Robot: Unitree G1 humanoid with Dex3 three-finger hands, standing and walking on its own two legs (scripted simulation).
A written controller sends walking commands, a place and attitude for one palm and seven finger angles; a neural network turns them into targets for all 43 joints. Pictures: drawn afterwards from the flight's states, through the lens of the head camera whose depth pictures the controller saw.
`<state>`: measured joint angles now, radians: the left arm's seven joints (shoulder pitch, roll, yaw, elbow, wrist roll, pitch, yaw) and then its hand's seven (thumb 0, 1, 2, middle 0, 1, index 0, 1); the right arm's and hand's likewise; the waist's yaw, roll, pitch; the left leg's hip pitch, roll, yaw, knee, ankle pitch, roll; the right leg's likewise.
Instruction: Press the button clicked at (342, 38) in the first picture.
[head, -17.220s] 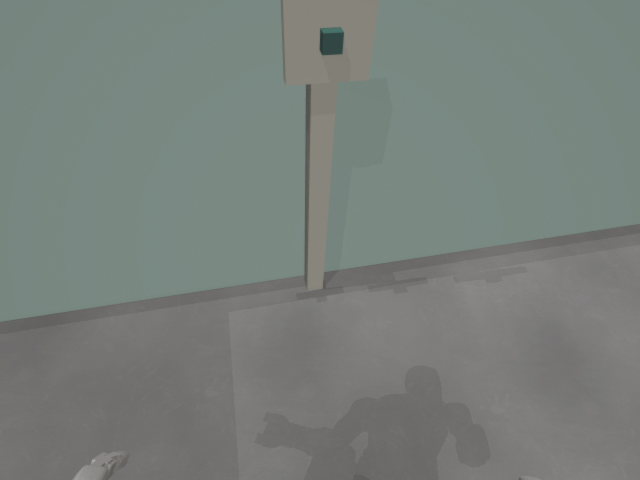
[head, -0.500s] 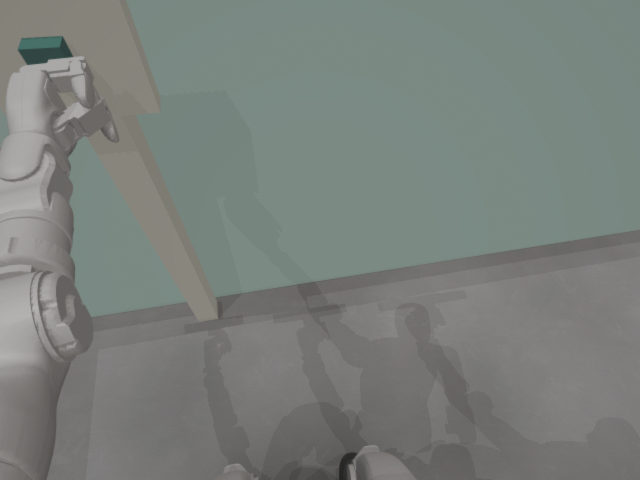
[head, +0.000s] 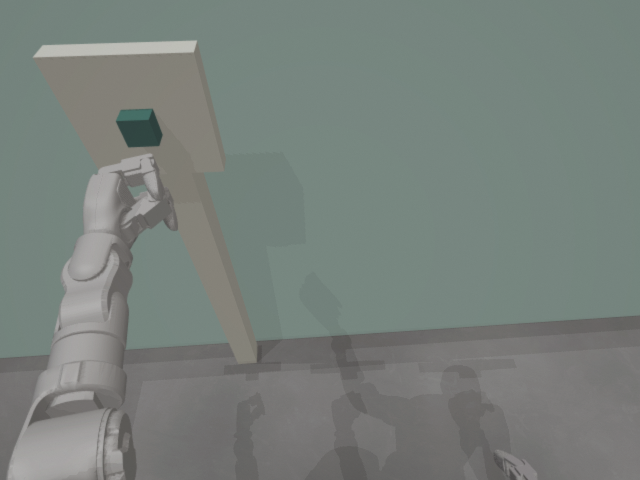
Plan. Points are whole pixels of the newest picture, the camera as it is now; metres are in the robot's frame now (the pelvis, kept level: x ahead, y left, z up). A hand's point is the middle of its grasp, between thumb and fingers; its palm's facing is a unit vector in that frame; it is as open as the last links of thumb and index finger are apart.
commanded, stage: pull the fist back off the button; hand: left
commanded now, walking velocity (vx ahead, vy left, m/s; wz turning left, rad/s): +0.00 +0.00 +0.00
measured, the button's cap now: (140, 126) +0.51 +0.25 +0.17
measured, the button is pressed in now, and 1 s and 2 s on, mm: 0 0 0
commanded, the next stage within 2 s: draw the hand back to the body in 0.18 s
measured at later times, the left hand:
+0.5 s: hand (155, 232) +0.35 +0.20 +0.15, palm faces +0.10 -1.00 +0.00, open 3.1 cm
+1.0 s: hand (90, 336) +0.23 +0.22 +0.15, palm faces +0.33 -0.92 -0.23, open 3.1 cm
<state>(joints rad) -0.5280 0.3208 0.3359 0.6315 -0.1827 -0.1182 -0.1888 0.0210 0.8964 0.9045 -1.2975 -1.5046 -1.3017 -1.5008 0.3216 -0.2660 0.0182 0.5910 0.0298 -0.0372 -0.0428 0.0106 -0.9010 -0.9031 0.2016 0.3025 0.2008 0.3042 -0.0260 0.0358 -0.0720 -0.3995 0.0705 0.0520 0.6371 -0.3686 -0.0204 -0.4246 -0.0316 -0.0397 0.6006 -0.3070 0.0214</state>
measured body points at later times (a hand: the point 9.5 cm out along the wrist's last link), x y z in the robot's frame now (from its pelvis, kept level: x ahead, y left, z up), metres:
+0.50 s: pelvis -0.01 -0.01 +0.00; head -0.01 -0.03 +0.45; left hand +0.34 +0.25 +0.15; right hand +0.14 -0.25 -0.09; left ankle -0.03 +0.13 -0.73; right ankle -0.01 -0.14 -0.73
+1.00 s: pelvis -0.04 -0.01 +0.02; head -0.05 -0.03 +0.47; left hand +0.20 +0.26 +0.17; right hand +0.17 -0.23 -0.06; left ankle -0.03 +0.13 -0.73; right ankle -0.01 -0.14 -0.73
